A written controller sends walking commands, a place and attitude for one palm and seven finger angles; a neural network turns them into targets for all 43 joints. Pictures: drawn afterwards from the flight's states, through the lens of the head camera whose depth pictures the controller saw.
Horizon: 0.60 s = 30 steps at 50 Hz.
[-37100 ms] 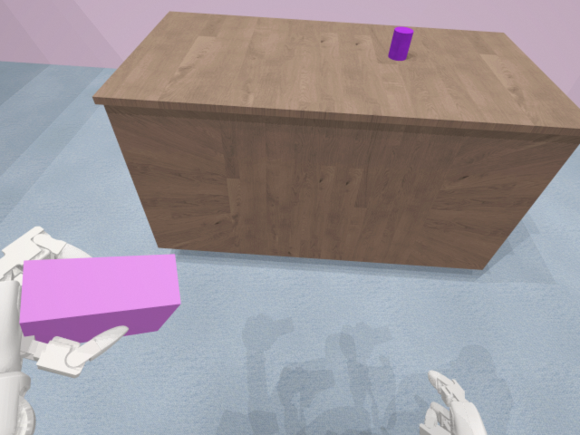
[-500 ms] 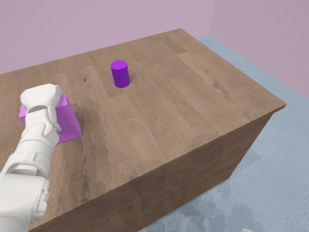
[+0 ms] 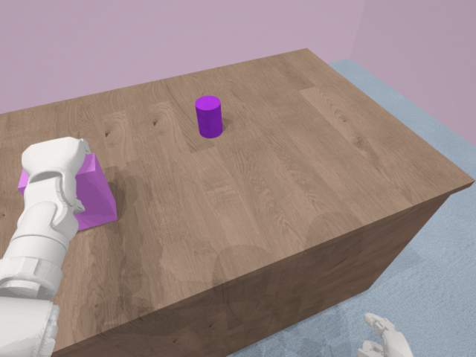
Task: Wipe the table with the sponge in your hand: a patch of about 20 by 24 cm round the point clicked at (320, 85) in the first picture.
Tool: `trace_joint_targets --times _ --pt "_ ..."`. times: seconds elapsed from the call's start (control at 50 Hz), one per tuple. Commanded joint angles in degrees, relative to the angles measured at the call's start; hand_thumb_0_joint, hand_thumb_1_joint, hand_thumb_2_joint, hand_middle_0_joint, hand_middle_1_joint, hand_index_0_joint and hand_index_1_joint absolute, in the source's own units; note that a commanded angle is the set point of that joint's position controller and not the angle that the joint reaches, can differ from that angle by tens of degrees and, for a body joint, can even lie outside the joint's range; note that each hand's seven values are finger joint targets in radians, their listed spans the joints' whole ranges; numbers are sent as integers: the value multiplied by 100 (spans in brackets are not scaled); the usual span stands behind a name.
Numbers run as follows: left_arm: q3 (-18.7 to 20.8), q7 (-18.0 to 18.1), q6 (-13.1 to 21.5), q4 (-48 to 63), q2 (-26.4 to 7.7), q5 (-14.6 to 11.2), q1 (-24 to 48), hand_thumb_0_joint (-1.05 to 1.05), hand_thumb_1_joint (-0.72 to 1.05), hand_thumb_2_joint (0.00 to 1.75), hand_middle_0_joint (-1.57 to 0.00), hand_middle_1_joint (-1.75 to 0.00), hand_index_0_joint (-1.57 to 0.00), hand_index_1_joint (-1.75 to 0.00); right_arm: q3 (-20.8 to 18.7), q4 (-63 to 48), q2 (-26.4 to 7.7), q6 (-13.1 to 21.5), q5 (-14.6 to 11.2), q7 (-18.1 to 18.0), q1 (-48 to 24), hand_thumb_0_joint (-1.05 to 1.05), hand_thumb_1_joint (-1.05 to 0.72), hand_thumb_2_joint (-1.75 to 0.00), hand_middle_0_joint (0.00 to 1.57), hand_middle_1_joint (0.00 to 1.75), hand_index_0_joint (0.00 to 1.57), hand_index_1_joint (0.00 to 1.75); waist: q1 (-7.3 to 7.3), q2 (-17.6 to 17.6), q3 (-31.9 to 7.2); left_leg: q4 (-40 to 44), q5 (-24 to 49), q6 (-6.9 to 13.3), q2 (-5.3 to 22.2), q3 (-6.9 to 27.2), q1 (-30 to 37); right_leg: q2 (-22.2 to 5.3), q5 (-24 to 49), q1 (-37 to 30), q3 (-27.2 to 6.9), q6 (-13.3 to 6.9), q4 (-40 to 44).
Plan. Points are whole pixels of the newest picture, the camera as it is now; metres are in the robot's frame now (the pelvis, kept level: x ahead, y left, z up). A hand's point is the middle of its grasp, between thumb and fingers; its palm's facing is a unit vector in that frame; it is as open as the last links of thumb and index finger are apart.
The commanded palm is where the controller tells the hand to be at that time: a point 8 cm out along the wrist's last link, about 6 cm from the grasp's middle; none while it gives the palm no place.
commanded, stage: slide back across to the first lane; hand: left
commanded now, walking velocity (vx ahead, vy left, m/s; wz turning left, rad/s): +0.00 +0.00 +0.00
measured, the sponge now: (78, 204) +0.36 +0.34 +0.04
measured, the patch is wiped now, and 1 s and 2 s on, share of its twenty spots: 1.00 1.00 1.00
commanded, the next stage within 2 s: wipe back along the first lane in 0.04 s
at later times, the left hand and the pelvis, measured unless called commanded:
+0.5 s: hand (60, 200) +0.33 +0.34 +0.09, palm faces -0.06 -0.03 -1.00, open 9.9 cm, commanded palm +0.30 +0.33 +0.14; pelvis +0.00 -0.01 +0.00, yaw +0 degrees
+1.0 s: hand (62, 222) +0.29 +0.31 +0.09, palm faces +0.00 -0.03 -1.00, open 9.9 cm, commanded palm +0.26 +0.30 +0.13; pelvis -0.01 -0.01 +0.00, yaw +0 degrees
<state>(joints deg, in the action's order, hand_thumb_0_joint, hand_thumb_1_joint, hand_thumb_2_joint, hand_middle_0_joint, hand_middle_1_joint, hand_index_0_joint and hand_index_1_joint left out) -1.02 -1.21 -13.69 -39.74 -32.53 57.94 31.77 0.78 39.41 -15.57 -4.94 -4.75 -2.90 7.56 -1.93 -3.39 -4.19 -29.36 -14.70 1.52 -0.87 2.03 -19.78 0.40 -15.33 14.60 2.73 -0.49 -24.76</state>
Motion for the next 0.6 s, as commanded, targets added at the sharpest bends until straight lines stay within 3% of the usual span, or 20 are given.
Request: trace_joint_targets --times 0.0,0.06,0.08,0.1,0.14,0.16,0.18,0.24,0.28,0.32,0.36,0.38,0.4,0.46,0.48,0.5,0.54,0.56,0.58 --pt "946 169 137 1217 -2223 149 2140 0 10 130 -120 -160 -120 -160 -267 -667 -902 181 66 -56 -204 0 -90 -90 20 30 20 30 -25 -291 -1883 136 2463 144 -88 75 1329 231 2182 -405 -53 -387 125" --pt "975 122 234 1342 -2220 176 1970 0 10 130 -120 -160 -120 -160 -271 -705 -905 139 80 -50 -230 0 -90 -90 20 30 20 30 -7 -177 -1908 88 2580 160 -103 13 1269 205 2496 -498 -72 -354 110" --pt "1113 91 287 1491 -2328 108 1887 0 10 130 -120 -160 -120 -160 -264 -758 -895 144 83 -51 -274 0 -90 -90 20 30 20 30 -65 -320 -1954 99 2701 169 -111 19 1290 193 2616 -592 -110 -372 121" --pt "1185 88 305 1414 -2433 125 1798 0 10 130 -120 -160 -120 -160 -285 -693 -929 126 96 -59 -203 0 -90 -90 20 30 20 30 -30 -239 -1940 56 2723 187 -120 1 1294 201 2686 -599 -89 -353 99" --pt "1072 45 345 1512 -2211 72 1579 0 10 130 -120 -160 -120 -160 -302 -729 -915 114 85 -41 -205 0 -90 -90 20 30 20 30 -5 -190 -1875 33 2746 191 -116 -9 1286 198 2735 -533 -69 -330 99" --pt "866 4 346 1585 -1933 28 1402 0 10 130 -120 -160 -120 -160 -311 -760 -900 119 75 -37 -245 0 -90 -90 20 30 20 30 32 -225 -1759 20 2725 207 -115 -32 1314 196 2722 -442 -77 -316 134" --pt "916 -35 417 1813 -1927 -62 1380 0 10 130 -120 -160 -120 -160 -306 -801 -885 149 71 -36 -286 0 -90 -90 20 30 20 30 8 -261 -1869 29 2802 213 -105 -4 1380 188 2776 -502 -106 -330 143" --pt "848 -65 437 1735 -1820 -130 1092 0 10 130 -120 -160 -120 -160 -340 -737 -944 120 71 -60 -218 0 -90 -90 20 30 20 30 82 -32 -1596 27 2449 232 -111 -7 1267 205 2544 -350 -83 -304 189" --pt "931 -44 487 2007 -1862 -157 1012 0 10 130 -120 -160 -120 -160 -328 -779 -924 141 67 -63 -310 0 -90 -90 20 30 20 30 5 -139 -1665 61 2508 229 -103 21 1292 197 2522 -407 -121 -334 162" --pt "729 1 432 2016 -1580 -155 772 0 10 130 -120 -160 -120 -160 -366 -761 -910 138 64 -56 -291 0 -90 -90 20 30 20 30 26 -65 -1592 52 2394 225 -101 17 1320 209 2329 -301 -60 -312 159" --pt "792 54 407 2139 -1592 -191 665 0 10 130 -120 -160 -120 -160 -373 -756 -928 140 56 -42 -345 0 -90 -90 20 30 20 30 -3 -52 -1543 77 2270 213 -98 14 1257 205 2291 -315 -85 -317 169" --pt "1034 88 399 2190 -1775 -261 441 0 10 130 -120 -160 -120 -160 -355 -798 -922 160 60 -43 -417 0 -90 -90 20 30 20 30 -106 -59 -1574 112 2285 208 -101 38 1187 202 2303 -454 -116 -342 151" --pt "810 114 349 2165 -1515 -268 368 0 10 130 -120 -160 -120 -160 -355 -802 -912 156 60 -44 -414 0 -90 -90 20 30 20 30 -67 -50 -1518 109 2203 209 -116 12 1173 213 2221 -411 -56 -321 146" --pt "933 209 204 2192 -1561 -255 143 0 10 130 -120 -160 -120 -160 -353 -798 -916 150 41 -14 -519 0 -90 -90 20 30 20 30 -128 127 -1363 192 1923 185 -99 22 1049 214 1934 -362 -50 -309 171" --pt "1035 246 215 2439 -1692 -275 207 0 10 130 -120 -160 -120 -160 -319 -859 -907 176 46 -10 -628 0 -90 -90 20 30 20 30 -192 -120 -1400 244 1950 170 -94 54 1070 210 1877 -411 -80 -345 161" --pt "862 280 135 2390 -1462 -247 8 0 10 130 -120 -160 -120 -160 -340 -878 -872 180 54 -10 -611 0 -90 -90 20 30 20 30 -191 -84 -1398 227 1889 186 -119 47 1082 236 1742 -399 -29 -334 150" --pt "843 314 5 2275 -1473 -174 42 0 10 130 -120 -160 -120 -160 -316 -831 -887 178 43 0 -653 0 -90 -90 20 30 20 30 -156 -59 -1207 279 1658 167 -106 53 1020 240 1488 -272 -28 -338 212" --pt "680 307 -70 2250 -1297 -157 20 0 10 130 -120 -160 -120 -160 -302 -854 -862 179 36 0 -699 0 -90 -90 20 30 20 30 -134 8 -1068 315 1537 169 -105 50 967 239 1346 -217 -16 -326 234" --pt "718 301 -79 2421 -1379 -167 207 0 10 130 -120 -160 -120 -160 -279 -872 -863 197 28 -10 -779 0 -90 -90 20 30 20 30 -136 -115 -1082 355 1484 164 -86 78 1011 243 1257 -204 -53 -353 256"
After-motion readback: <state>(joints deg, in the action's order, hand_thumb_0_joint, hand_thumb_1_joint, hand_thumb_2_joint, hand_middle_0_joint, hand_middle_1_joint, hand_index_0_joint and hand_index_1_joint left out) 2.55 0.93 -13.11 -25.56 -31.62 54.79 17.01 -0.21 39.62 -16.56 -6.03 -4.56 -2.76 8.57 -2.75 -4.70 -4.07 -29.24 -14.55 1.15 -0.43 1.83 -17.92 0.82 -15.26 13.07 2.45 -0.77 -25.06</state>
